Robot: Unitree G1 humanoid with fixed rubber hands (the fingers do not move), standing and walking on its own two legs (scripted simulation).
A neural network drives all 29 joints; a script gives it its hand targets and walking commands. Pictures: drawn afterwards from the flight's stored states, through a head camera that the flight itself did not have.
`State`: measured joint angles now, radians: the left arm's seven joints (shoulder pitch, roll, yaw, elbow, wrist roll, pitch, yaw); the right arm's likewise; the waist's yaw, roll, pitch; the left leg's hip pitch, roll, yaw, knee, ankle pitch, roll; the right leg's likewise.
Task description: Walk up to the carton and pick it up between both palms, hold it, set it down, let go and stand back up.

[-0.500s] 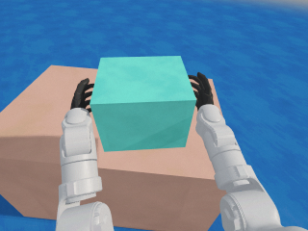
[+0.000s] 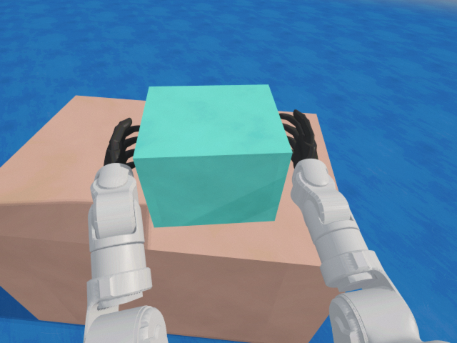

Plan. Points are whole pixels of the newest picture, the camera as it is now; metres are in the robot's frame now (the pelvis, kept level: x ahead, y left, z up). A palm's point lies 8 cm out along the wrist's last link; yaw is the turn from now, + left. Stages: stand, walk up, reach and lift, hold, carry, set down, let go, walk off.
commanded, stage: hold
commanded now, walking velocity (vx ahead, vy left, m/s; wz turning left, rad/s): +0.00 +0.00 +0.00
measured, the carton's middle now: (212, 154) +0.40 +0.01 +0.15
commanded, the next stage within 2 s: none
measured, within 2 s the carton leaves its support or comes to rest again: neither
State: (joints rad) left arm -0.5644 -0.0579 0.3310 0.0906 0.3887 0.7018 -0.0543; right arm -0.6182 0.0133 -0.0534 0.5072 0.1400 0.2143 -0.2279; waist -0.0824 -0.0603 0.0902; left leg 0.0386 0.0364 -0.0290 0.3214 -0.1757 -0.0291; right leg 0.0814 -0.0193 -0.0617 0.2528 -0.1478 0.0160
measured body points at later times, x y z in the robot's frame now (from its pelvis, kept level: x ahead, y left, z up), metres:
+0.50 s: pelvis +0.00 +0.00 +0.00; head -0.04 +0.03 +0.45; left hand +0.37 +0.17 +0.17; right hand +0.37 -0.14 +0.18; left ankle +0.02 +0.14 -0.75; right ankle +0.01 -0.13 -0.75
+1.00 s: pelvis +0.00 +0.00 +0.00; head -0.04 +0.03 +0.45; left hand +0.37 +0.17 +0.17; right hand +0.37 -0.14 +0.18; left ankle +0.02 +0.13 -0.75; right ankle +0.01 -0.13 -0.75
